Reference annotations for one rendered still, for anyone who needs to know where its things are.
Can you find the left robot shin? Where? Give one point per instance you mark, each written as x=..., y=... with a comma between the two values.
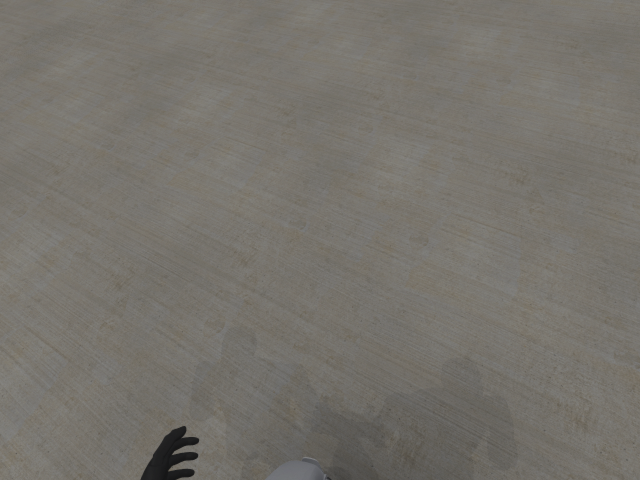
x=312, y=461

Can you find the left robot hand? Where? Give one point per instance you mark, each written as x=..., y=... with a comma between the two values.
x=163, y=460

